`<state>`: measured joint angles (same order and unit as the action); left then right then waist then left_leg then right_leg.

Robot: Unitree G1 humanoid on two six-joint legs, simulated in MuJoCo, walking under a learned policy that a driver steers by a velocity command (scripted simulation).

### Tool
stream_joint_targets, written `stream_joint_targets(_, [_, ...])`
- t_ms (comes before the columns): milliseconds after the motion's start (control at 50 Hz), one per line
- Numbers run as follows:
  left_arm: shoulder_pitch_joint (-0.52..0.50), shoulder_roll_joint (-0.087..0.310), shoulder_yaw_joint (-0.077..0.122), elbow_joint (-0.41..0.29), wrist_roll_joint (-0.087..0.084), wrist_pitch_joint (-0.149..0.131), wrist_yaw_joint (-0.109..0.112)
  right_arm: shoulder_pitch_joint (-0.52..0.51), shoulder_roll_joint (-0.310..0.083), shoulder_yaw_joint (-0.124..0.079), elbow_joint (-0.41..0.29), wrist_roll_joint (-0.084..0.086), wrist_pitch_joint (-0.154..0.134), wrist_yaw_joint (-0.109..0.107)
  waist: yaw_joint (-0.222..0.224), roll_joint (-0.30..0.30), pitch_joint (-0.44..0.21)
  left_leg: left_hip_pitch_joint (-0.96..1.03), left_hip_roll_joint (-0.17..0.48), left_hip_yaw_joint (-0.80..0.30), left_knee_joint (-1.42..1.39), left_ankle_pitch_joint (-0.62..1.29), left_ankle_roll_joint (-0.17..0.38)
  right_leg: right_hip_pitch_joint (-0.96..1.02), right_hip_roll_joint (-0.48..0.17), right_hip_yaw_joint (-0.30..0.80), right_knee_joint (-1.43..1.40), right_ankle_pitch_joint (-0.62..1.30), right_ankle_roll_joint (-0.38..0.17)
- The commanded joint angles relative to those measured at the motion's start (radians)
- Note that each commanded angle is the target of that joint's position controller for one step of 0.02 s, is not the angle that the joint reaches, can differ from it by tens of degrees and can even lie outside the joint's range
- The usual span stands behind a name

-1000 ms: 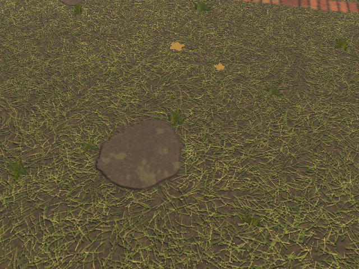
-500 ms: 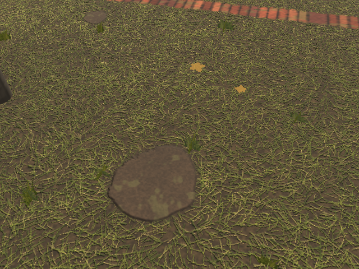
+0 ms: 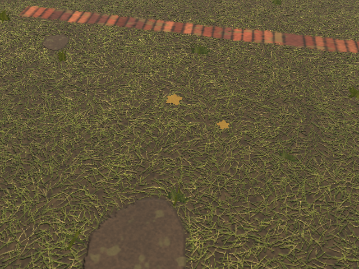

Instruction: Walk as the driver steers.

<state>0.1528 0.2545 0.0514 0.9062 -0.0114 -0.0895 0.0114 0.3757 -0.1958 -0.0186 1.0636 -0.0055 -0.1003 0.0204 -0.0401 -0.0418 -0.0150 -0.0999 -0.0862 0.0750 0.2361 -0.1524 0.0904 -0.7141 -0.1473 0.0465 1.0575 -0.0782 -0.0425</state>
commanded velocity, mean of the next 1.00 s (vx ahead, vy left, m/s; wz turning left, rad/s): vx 0.50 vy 0.00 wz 0.00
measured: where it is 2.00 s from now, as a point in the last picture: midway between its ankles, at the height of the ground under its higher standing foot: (179, 149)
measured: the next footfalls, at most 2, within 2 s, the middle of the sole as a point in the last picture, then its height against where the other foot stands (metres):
right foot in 0.30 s outside the picture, level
left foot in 0.86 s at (153, 234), level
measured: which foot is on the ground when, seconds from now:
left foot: down 0.00-0.32, up 0.34-0.84, down 0.86-1.00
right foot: up 0.00-0.28, down 0.30-0.86, up 0.88-1.00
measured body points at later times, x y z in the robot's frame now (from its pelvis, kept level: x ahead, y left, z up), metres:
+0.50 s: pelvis +0.30 -0.07 +0.00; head +0.32 -0.08 +0.45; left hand +0.35 +0.19 -0.14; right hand +0.38 -0.34 -0.14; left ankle +0.29 +0.09 -0.66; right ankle +0.33 -0.15 -0.75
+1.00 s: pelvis +0.58 +0.00 -0.01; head +0.61 +0.02 +0.44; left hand +0.63 +0.27 -0.16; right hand +0.67 -0.26 -0.13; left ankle +0.64 +0.09 -0.75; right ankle +0.49 -0.14 -0.65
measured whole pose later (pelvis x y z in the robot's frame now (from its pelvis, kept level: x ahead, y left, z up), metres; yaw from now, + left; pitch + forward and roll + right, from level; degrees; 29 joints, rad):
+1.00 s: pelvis +0.58 +0.00 -0.01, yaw +0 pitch +2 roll +0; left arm 0.27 0.26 0.05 0.98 -0.03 -0.10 0.00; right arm 0.20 -0.23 -0.06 0.94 0.00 -0.11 0.03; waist -0.01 -0.03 0.02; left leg -0.33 -0.03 0.06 0.45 -0.15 0.06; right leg -0.43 -0.05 0.02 1.19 -0.34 -0.06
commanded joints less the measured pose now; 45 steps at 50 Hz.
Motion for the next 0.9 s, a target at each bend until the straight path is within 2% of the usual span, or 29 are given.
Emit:
stream_joint_targets(20, [-0.032, 0.032, 0.011, -0.053, 0.007, -0.002, -0.005, -0.012, -0.146, -0.02, -0.059, 0.001, -0.006, -0.02, 0.027, 0.078, 0.086, -0.052, 0.275, -0.183, -0.15, 0.163, 0.128, -0.057, -0.011, -0.003, -0.167, 0.149, 0.021])
stream_joint_targets(100, [-0.173, 0.015, 0.001, -0.09, -0.005, -0.011, -0.024, 0.066, -0.16, -0.023, -0.045, 0.013, 0.003, -0.03, -0.022, 0.085, 0.109, 0.028, 0.268, -0.142, -0.156, 0.169, 0.103, -0.007, 0.036, -0.047, -0.398, 0.23, 0.023])
stream_joint_targets(160, [-0.25, 0.014, -0.005, -0.12, -0.012, -0.018, -0.046, 0.12, -0.162, -0.028, -0.025, 0.016, 0.019, -0.032, -0.043, 0.086, 0.135, 0.157, 0.307, -0.14, -0.114, 0.199, 0.107, -0.044, 0.052, -0.05, -0.484, 0.179, 0.01])
stream_joint_targets(200, [-0.279, 0.022, -0.007, -0.14, -0.014, -0.025, -0.061, 0.13, -0.17, -0.035, -0.019, 0.017, 0.03, -0.036, -0.037, 0.095, 0.139, 0.229, 0.339, -0.143, -0.067, 0.261, 0.1, -0.048, 0.061, -0.049, -0.524, 0.115, -0.011])
stream_joint_targets(240, [-0.233, 0.048, 0.002, -0.138, -0.013, -0.03, -0.071, 0.104, -0.186, -0.044, -0.028, 0.017, 0.037, -0.039, 0.005, 0.12, 0.101, 0.257, 0.349, -0.132, 0.011, 0.454, 0.081, 0.056, 0.093, -0.069, -0.555, 0.04, -0.042])
stream_joint_targets(260, [-0.167, 0.076, 0.015, -0.122, -0.011, -0.031, -0.07, 0.088, -0.199, -0.048, -0.035, 0.016, 0.04, -0.04, 0.043, 0.145, 0.049, 0.257, 0.342, -0.125, 0.088, 0.633, 0.071, 0.17, 0.129, -0.093, -0.553, 0.011, -0.061])
stream_joint_targets(280, [-0.02, 0.117, 0.038, -0.078, -0.01, -0.031, -0.066, 0.062, -0.196, -0.047, -0.044, 0.013, 0.046, -0.039, 0.12, 0.152, -0.036, 0.226, 0.305, -0.094, 0.255, 0.77, 0.051, 0.362, 0.166, -0.116, -0.572, 0.019, -0.09])
stream_joint_targets(300, [0.176, 0.181, 0.062, -0.028, -0.01, -0.032, -0.057, 0.034, -0.173, -0.034, -0.07, 0.003, 0.045, -0.041, 0.211, 0.123, -0.172, 0.053, 0.262, -0.073, 0.513, 0.664, 0.019, 0.682, 0.087, -0.017, -0.541, 0.042, -0.142])
stream_joint_targets(320, [0.326, 0.28, 0.087, 0.005, 0.011, -0.027, -0.05, 0.164, -0.048, 0.002, -0.08, -0.002, 0.028, -0.026, 0.17, -0.12, -0.358, -0.379, 0.087, -0.027, 0.946, 0.169, -0.058, 1.126, -0.195, 0.438, -0.577, -0.118, -0.304])
stream_joint_targets(340, [0.315, 0.2, 0.06, 0.01, 0.009, -0.025, -0.048, 0.157, -0.062, 0.003, -0.068, 0.018, -0.005, -0.021, 0.169, -0.169, -0.429, -0.529, 0.022, -0.195, 1.107, -0.385, -0.043, 1.172, -0.27, 0.726, -0.747, -0.172, -0.325])
stream_joint_targets(360, [0.212, 0.141, 0.039, 0.0, 0.0, -0.03, -0.047, 0.046, -0.162, -0.027, -0.107, 0.051, -0.023, -0.022, 0.151, -0.138, -0.251, -0.613, 0.091, -0.212, 1.161, -0.34, -0.019, 1.032, -0.223, 0.566, -0.766, -0.15, -0.253])
stream_joint_targets(380, [0.106, 0.104, 0.024, -0.022, -0.002, -0.031, -0.046, -0.024, -0.181, -0.032, -0.128, 0.062, -0.03, -0.029, 0.115, -0.068, -0.138, -0.594, 0.151, -0.178, 1.125, -0.241, -0.013, 0.855, -0.182, 0.396, -0.793, -0.049, -0.216])
stream_joint_targets(400, [0.049, 0.072, 0.015, -0.025, 0.006, -0.03, -0.053, -0.055, -0.167, -0.038, -0.126, 0.048, -0.027, -0.034, 0.081, -0.002, -0.063, -0.558, 0.185, -0.156, 1.059, -0.182, -0.019, 0.706, -0.137, 0.281, -0.826, 0.035, -0.201])
stream_joint_targets(420, [0.028, 0.048, 0.007, -0.022, 0.014, -0.033, -0.057, -0.035, -0.149, -0.045, -0.12, 0.035, -0.012, -0.037, 0.045, -0.014, -0.033, -0.493, 0.219, -0.16, 0.998, -0.136, -0.02, 0.615, -0.094, 0.199, -0.858, 0.061, -0.18])
stream_joint_targets(440, [0.032, 0.037, 0.005, -0.012, 0.018, -0.032, -0.06, -0.004, -0.12, -0.045, -0.11, 0.031, 0.003, -0.037, 0.027, -0.027, -0.022, -0.447, 0.228, -0.155, 0.969, -0.112, -0.023, 0.562, -0.071, 0.163, -0.886, 0.063, -0.18])
stream_joint_targets(460, [0.05, 0.045, 0.006, 0.0, 0.017, -0.033, -0.059, 0.012, -0.097, -0.044, -0.104, 0.029, 0.014, -0.037, 0.018, -0.025, -0.01, -0.434, 0.229, -0.143, 0.95, -0.101, -0.03, 0.532, -0.061, 0.136, -0.907, 0.092, -0.192])
stream_joint_targets(480, [0.066, 0.059, 0.008, 0.011, 0.017, -0.035, -0.056, 0.007, -0.093, -0.047, -0.108, 0.028, 0.023, -0.037, 0.011, -0.021, 0.006, -0.446, 0.235, -0.137, 0.922, -0.089, -0.038, 0.512, -0.06, 0.113, -0.923, 0.115, -0.201])
stream_joint_targets(520, [0.096, 0.094, 0.014, 0.025, 0.018, -0.034, -0.042, -0.073, -0.108, -0.054, -0.139, 0.019, 0.031, -0.039, 0.018, -0.01, 0.041, -0.527, 0.248, -0.132, 0.833, -0.015, -0.06, 0.519, -0.065, 0.09, -0.95, 0.133, -0.211])
stream_joint_targets(560, [0.134, 0.103, 0.017, 0.037, 0.016, -0.027, -0.024, -0.18, -0.111, -0.055, -0.178, 0.01, 0.025, -0.036, 0.039, -0.004, 0.063, -0.601, 0.251, -0.129, 0.704, 0.078, -0.074, 0.554, -0.063, 0.077, -0.953, 0.139, -0.198])
stream_joint_targets(640, [0.194, 0.125, 0.021, 0.052, 0.006, -0.019, -0.007, -0.316, -0.088, -0.045, -0.212, 0.015, 0.012, -0.021, 0.079, -0.012, 0.076, -0.571, 0.21, -0.092, 0.455, 0.239, -0.079, 0.591, -0.039, 0.02, -0.959, 0.106, -0.166])
stream_joint_targets(700, [0.25, 0.129, 0.025, 0.079, -0.003, -0.012, -0.005, -0.401, -0.09, -0.039, -0.236, 0.023, 0.008, -0.008, 0.106, -0.013, 0.1, -0.574, 0.189, -0.081, 0.364, 0.238, -0.072, 0.663, -0.063, 0.016, -0.938, 0.084, -0.163])
stream_joint_targets(740, [0.268, 0.131, 0.029, 0.094, -0.007, -0.003, -0.002, -0.438, -0.097, -0.037, -0.256, 0.026, 0.002, 0.004, 0.107, -0.016, 0.112, -0.591, 0.185, -0.089, 0.323, 0.197, -0.053, 0.731, -0.095, 0.023, -0.904, 0.099, -0.155])
stream_joint_targets(780, [0.26, 0.142, 0.037, 0.098, -0.009, 0.006, 0.002, -0.431, -0.115, -0.042, -0.265, 0.027, -0.006, 0.015, 0.085, -0.024, 0.099, -0.554, 0.172, -0.085, 0.293, 0.129, -0.027, 0.781, -0.121, 0.029, -0.856, 0.162, -0.14])
stream_joint_targets(800, [0.245, 0.15, 0.04, 0.096, -0.009, 0.011, 0.003, -0.395, -0.131, -0.048, -0.258, 0.028, -0.009, 0.017, 0.06, -0.035, 0.076, -0.488, 0.154, -0.069, 0.282, 0.096, -0.013, 0.79, -0.122, 0.025, -0.815, 0.253, -0.129])
stream_joint_targets(820, [0.22, 0.156, 0.041, 0.09, -0.008, 0.016, 0.004, -0.318, -0.155, -0.062, -0.238, 0.026, -0.011, 0.016, 0.012, -0.044, 0.027, -0.365, 0.119, -0.039, 0.27, 0.079, 0.004, 0.781, -0.103, 0.003, -0.724, 0.415, -0.112])
stream_joint_targets(840, [0.207, 0.135, 0.033, 0.084, -0.004, 0.022, 0.003, -0.154, -0.198, -0.087, -0.184, 0.024, -0.011, 0.011, -0.062, -0.028, -0.067, -0.148, 0.088, -0.016, 0.265, 0.085, 0.03, 0.728, -0.046, -0.037, -0.534, 0.514, -0.086])
stream_joint_targets(860, [0.219, 0.101, 0.015, 0.061, 0.012, 0.023, 0.002, 0.032, -0.276, -0.11, -0.143, 0.013, -0.01, 0.002, -0.118, 0.079, -0.213, 0.159, 0.252, -0.208, 0.277, 0.077, 0.093, 0.527, 0.02, -0.087, -0.218, 0.288, -0.048])
stream_joint_targets(880, [0.345, -0.045, -0.025, 0.058, 0.012, -0.001, -0.011, 0.105, -0.348, -0.123, -0.119, 0.008, -0.006, 0.007, -0.049, 0.353, -0.336, 0.49, 0.475, -0.698, 0.15, -0.101, 0.26, 0.121, 0.215, -0.069, 0.138, -0.368, 0.017])
stream_joint_targets(900, [0.295, 0.051, -0.006, 0.068, -0.012, -0.027, -0.015, 0.087, -0.25, -0.095, -0.125, 0.015, -0.008, 0.008, -0.076, 0.272, -0.335, 0.485, 0.467, -0.805, 0.062, -0.204, 0.241, 0.001, 0.183, 0.078, 0.278, -0.489, -0.002])
Keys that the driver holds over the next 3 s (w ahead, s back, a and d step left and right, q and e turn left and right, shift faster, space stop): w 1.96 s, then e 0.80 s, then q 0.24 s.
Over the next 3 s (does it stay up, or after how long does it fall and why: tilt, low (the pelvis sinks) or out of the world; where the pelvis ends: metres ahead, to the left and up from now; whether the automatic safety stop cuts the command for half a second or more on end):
stays up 1.33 -0.02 -0.01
